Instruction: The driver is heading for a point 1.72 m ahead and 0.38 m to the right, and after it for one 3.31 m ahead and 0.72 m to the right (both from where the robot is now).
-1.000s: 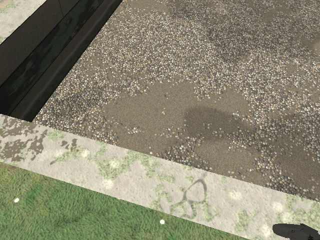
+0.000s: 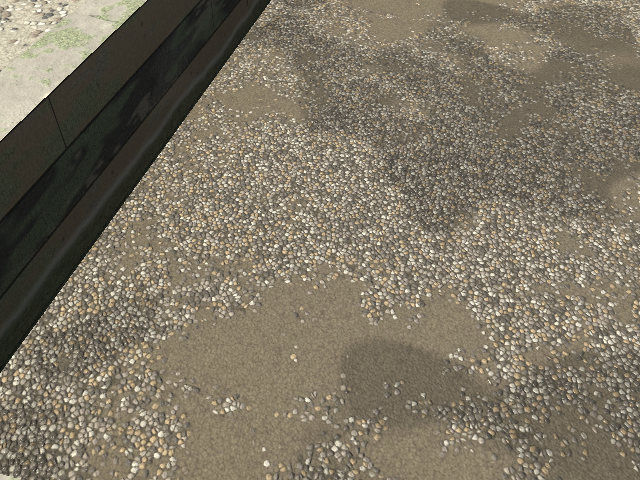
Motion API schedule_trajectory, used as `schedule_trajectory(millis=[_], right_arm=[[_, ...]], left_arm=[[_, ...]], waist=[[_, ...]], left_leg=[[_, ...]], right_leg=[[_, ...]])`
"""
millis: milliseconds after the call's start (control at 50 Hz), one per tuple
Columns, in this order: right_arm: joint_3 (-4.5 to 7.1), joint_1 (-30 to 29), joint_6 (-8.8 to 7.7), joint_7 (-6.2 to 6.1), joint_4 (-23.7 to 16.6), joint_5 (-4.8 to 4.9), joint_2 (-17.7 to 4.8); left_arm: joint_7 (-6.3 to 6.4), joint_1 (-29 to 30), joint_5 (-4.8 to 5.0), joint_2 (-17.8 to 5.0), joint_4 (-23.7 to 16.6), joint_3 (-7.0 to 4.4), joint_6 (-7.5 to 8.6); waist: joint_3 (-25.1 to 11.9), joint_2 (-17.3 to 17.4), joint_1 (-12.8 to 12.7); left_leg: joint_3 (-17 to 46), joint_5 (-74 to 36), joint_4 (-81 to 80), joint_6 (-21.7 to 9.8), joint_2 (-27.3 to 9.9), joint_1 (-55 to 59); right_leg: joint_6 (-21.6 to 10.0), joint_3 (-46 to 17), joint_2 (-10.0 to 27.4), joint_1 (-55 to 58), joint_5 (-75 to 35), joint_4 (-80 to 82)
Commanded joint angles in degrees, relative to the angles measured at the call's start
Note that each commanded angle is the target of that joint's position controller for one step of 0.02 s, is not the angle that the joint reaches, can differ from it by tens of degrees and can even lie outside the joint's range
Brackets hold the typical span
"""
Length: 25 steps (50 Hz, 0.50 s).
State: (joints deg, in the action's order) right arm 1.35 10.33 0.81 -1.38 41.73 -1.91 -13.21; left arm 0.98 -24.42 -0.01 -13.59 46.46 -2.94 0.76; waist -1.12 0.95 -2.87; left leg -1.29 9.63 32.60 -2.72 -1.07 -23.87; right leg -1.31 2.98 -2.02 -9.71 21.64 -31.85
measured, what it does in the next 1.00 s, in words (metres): steps on the spot, turning right: right foot, then left foot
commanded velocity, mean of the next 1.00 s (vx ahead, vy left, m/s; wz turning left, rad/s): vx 0.50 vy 0.00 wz -0.38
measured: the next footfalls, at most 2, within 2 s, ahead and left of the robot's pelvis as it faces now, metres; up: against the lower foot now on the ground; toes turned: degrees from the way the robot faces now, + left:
right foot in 0.40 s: +0.11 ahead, -0.09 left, +0.00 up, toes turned -8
left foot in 0.74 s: +0.14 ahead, +0.08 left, +0.00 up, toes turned -17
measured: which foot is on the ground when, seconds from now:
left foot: down 0.00-0.42, up 0.44-0.72, down 0.74-1.00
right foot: down 0.00-0.00, up 0.02-0.38, down 0.40-0.74, up 0.76-0.98, down 1.00-1.00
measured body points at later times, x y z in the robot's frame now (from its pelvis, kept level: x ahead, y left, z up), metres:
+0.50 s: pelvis +0.06 +0.00 -0.01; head +0.07 -0.03 +0.44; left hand +0.27 +0.20 -0.09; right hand +0.17 -0.29 -0.12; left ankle +0.10 +0.11 -0.68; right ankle +0.07 -0.08 -0.73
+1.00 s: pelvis +0.07 -0.01 +0.00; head +0.06 -0.02 +0.45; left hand +0.37 +0.10 -0.05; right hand +0.08 -0.28 -0.11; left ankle +0.10 +0.09 -0.73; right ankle +0.07 -0.13 -0.73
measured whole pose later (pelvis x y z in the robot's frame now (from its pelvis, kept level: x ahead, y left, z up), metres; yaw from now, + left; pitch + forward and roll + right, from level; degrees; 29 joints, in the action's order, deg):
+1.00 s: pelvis +0.07 -0.01 +0.00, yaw -25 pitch -1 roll +2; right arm -0.8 12.9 2.3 -0.4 37.3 -0.3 -12.6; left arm -0.5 -3.7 -0.7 -14.6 33.3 -0.6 -3.1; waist 0.4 -0.8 2.6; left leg -3.2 19.4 33.5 -1.3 1.8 -12.7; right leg 0.8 -6.4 -2.0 -19.8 15.0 -36.6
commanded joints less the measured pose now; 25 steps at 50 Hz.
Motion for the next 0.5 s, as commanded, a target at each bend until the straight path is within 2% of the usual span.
schedule_trajectory(millis=[20, 40, 60, 80, 100, 140, 160, 200, 220, 240, 260, 280, 320, 340, 360, 380, 400, 420, 440, 460, 500], right_arm=[[3.37, 19.34, -1.54, -0.8, 0.42, 0.09, -13.02], [4.48, 18.88, -0.75, -0.5, 1.23, 2.99, -15.5], [3.45, 13.67, -0.93, -0.4, -0.4, 2.85, -11.41], [2.46, 10.19, -1.36, -0.23, -1.15, 1.76, -8.36], [1.79, 7.06, -1.71, -0.4, -2.1, 0.95, -6.31], [1.32, 5.4, -2.78, -0.4, -2.92, 1.08, -5.12], [1.42, 6.16, -3.16, -0.16, -2.86, 1.28, -5.75], [1.84, 7.44, -3.86, 0.33, -2.52, 1.66, -7.11], [1.55, 4.25, -4.28, 0.42, -3.24, 1.73, -6.67], [1.59, 3.11, -4.67, 0.74, -3.32, 1.31, -7.39], [1.73, 3.61, -4.74, 0.88, -3.32, 1.12, -7.92], [1.97, 5.19, -4.37, 0.83, -3.1, 0.92, -8.96], [2.32, 5.76, -3.19, 0.32, -3.77, 1.05, -9.72], [2.58, 5.41, -2.57, -0.08, -4.14, 0.95, -10.14], [2.43, 2.61, -1.87, -0.83, -4.88, 0.9, -9.53], [2.49, 0.73, -1.3, -1.24, -5.3, 1.16, -9.51], [2.09, -0.04, -0.67, -1.56, -5.7, 1.33, -8.07], [1.22, 0.2, 0.25, -1.8, -7.48, 0.29, -5.61], [1.11, -4.86, 1.14, -2.17, -12.04, -0.22, -6.38], [1.23, -8.22, 1.38, -2.13, -12.52, 0.51, -7.02], [1.23, -5.89, 1.2, -1.5, -11.71, -0.13, -6.87]], left_arm=[[0.22, 1.65, 1.17, -2.01, -6.23, -0.03, -0.15], [0.65, 1.8, 0.69, -5.12, -7.65, -1.11, -0.88], [1.14, 5.08, 0.43, -6.93, -7.89, -1.41, -1.29], [1.15, 6.52, 0.34, -6.18, -8.07, -1.23, -1.46], [0.97, 7.34, 0.62, -4.41, -8.46, -0.95, -1.95], [0.57, 5.23, -0.15, -4.17, -7.86, -1.06, -3.57], [0.41, 5.15, -0.23, -4.48, -7.77, -1.27, -4.32], [0.33, 6.98, -0.45, -4.29, -8.31, -1.22, -5.16], [0.39, 9.74, -0.68, -4.29, -9.64, -1.09, -5.16], [0.04, 11.03, -1.03, -3.23, -10.3, -0.45, -5.35], [-0.42, 12.4, -1.2, -2.91, -10.74, 0.03, -5.43], [-1.03, 12.67, -1.19, -3.15, -10.87, 0.28, -5.65], [-1.86, 14.81, -1.29, -3.62, -12.6, 0.65, -5.94], [-2.06, 15.81, -0.95, -3.69, -13.7, 0.77, -5.92], [-1.8, 17.28, -0.85, -3.25, -15.0, 1.2, -5.94], [-1.72, 14.4, -1.25, -1.72, -14.51, 1.71, -5.63], [-1.58, 9.8, -1.87, -1.49, -13.28, 1.78, -5.09], [-1.1, 6.29, -2.05, -4.85, -13.28, 1.27, -4.41], [-1.1, 5.29, 0.43, -12.69, -13.0, -1.23, -4.85], [-0.39, 7.18, 0.2, -11.48, -14.44, -1.12, -5.07], [0.56, 14.88, -0.86, -6.98, -16.67, 0.83, -5.07]], waist=[[-7.17, 13.41, 8.57], [-6.56, 17.63, 8.86], [-1.77, 10.22, 7.86], [-0.27, 6.68, 6.1], [0.01, 4.28, 3.82], [-2.06, 5.77, 1.95], [-2.52, 5.3, 1.77], [-1.88, 3.59, 1.49], [0.81, 2.56, 0.2], [0.71, 5.37, -0.24], [0.31, 6.88, 0.88], [-1.4, 8.23, 1.96], [-3.16, 7.31, 3.63], [-3.43, 6.77, 3.89], [-2.49, 4.95, 3.02], [-4.37, 3.87, 1.3], [-6.25, -0.12, -0.5], [-4.75, -10.37, 0.19], [-4.08, -20.99, -2.95], [-2.0, -14.86, -2.98], [-3.13, -9.22, 1.84]], left_leg=[[24.93, -3.52, -11.34, -6.5, -16.8, 26.96], [33.89, -0.49, -14.55, -10.85, -20.3, 25.36], [29.11, -0.57, -13.5, -10.26, -19.6, 20.87], [23.75, -3.27, -13.15, -8.88, -17.62, 16.41], [18.26, -6.94, -13.19, -7.11, -15.31, 12.81], [12.88, -16.05, -13.1, -6.16, -13.63, 9.95], [11.67, -18.47, -12.85, -6.53, -13.66, 9.35], [9.12, -16.38, -13.34, -7.04, -13.65, 8.07], [3.25, -22.69, -13.11, -5.55, -11.63, 2.71], [0.08, -24.66, -11.39, -4.44, -9.85, 1.98], [-1.09, -25.87, -9.99, -4.63, -9.87, 2.79], [-0.53, -25.28, -8.84, -5.08, -10.43, 4.71], [1.63, -18.59, -7.65, -5.57, -12.63, 7.36], [2.66, -13.58, -7.08, -5.32, -13.61, 8.19], [2.96, -15.74, -6.56, -4.29, -14.26, 8.26], [1.98, -12.15, -3.09, -2.73, -13.34, 7.41], [-0.87, -9.64, 5.3, -0.48, -10.52, 3.46], [-6.03, -1.4, 19.49, 2.91, -2.42, -5.96], [-3.28, 24.98, 22.67, 5.45, 5.16, -19.59], [2.06, 23.51, 30.39, 7.46, 4.02, -21.12], [3.01, 16.81, 35.3, 9.71, 4.04, -17.22]], right_leg=[[-1.18, 0.03, -0.87, -19.6, 2.12, -30.57], [-1.26, -7.32, -5.27, -29.37, 10.95, -37.74], [-1.27, -12.33, -3.63, -31.4, 7.53, -42.1], [-0.94, -12.13, -2.34, -30.32, 4.62, -43.25], [-0.1, -11.8, -1.12, -27.84, 2.28, -41.69], [1.58, -11.4, -0.8, -22.33, -0.76, -38.68], [2.11, -10.91, -1.3, -20.99, -1.6, -38.69], [2.46, -9.75, -1.09, -20.41, -4.29, -36.7], [2.56, -8.3, -1.11, -16.54, -7.72, -28.84], [2.01, -5.66, -0.44, -13.52, -9.64, -22.73], [1.43, -3.59, -0.35, -12.35, -9.0, -19.61], [0.62, -1.92, -0.72, -11.63, -4.9, -19.79], [-0.8, -1.2, -0.36, -11.63, -0.94, -18.05], [-1.56, -1.51, 0.36, -11.81, 0.05, -16.1], [-2.35, -2.91, 1.54, -10.17, -1.16, -10.29], [-3.34, -2.06, 0.93, -4.8, -3.4, -4.59], [-4.95, -4.81, 0.71, 3.33, -5.74, 0.14], [-9.36, -17.76, 9.55, 7.56, -27.84, -0.03], [-16.14, -34.01, 16.81, 7.28, -38.98, 5.54], [-17.82, -33.21, 17.33, 4.65, -40.06, 5.72], [-14.91, -27.05, 13.23, -3.47, -44.15, 4.07]])
Velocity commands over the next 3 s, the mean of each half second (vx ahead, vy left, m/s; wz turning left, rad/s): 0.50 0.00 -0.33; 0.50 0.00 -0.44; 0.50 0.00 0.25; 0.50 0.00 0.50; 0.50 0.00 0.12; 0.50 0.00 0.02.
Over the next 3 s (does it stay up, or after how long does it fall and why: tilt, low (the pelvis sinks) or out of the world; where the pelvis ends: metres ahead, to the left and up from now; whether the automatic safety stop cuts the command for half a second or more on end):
stays up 0.09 -0.07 -0.01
